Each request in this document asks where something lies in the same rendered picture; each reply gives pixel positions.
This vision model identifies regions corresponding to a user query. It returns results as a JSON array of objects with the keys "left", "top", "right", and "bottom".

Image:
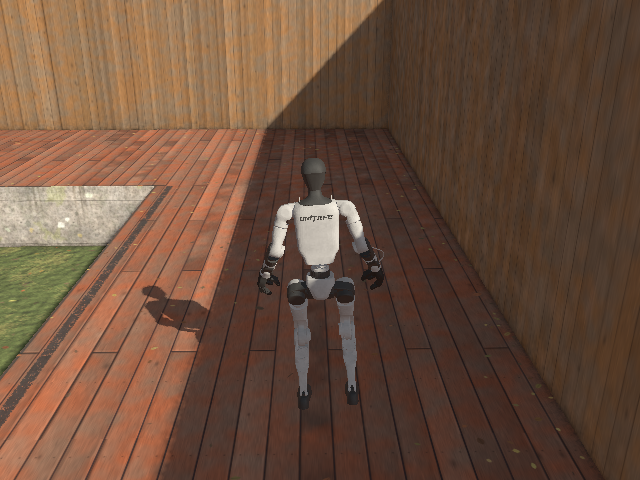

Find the right robot forearm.
[{"left": 360, "top": 237, "right": 381, "bottom": 272}]

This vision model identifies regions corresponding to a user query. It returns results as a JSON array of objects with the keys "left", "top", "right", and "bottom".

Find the left robot upper arm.
[{"left": 269, "top": 202, "right": 295, "bottom": 258}]

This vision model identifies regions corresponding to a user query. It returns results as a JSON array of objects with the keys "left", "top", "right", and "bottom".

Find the robot left hand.
[{"left": 257, "top": 268, "right": 280, "bottom": 295}]

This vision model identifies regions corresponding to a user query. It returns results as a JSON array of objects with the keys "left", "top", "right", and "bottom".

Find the robot right hand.
[{"left": 361, "top": 268, "right": 384, "bottom": 290}]

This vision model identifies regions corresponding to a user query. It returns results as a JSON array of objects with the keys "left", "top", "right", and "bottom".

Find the robot head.
[{"left": 298, "top": 158, "right": 332, "bottom": 206}]

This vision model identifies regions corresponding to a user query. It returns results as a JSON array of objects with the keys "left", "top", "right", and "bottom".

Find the left robot forearm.
[{"left": 260, "top": 243, "right": 279, "bottom": 279}]

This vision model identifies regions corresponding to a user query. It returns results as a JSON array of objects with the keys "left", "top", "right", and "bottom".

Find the robot right shin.
[{"left": 342, "top": 321, "right": 357, "bottom": 392}]

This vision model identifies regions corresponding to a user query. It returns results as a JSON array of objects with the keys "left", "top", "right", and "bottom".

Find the right robot upper arm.
[{"left": 336, "top": 200, "right": 369, "bottom": 254}]

